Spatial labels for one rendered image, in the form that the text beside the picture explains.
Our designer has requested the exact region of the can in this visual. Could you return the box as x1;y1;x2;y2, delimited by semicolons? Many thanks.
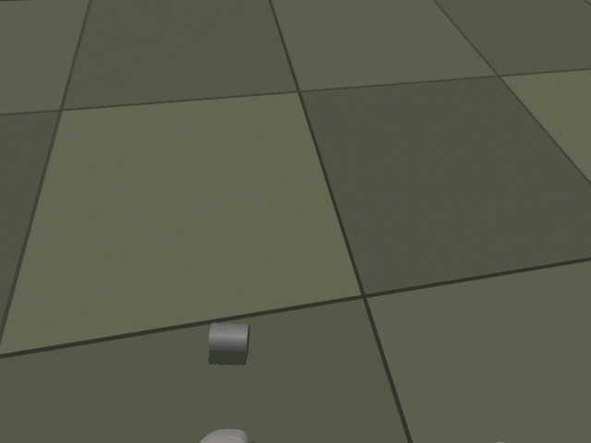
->
209;322;249;352

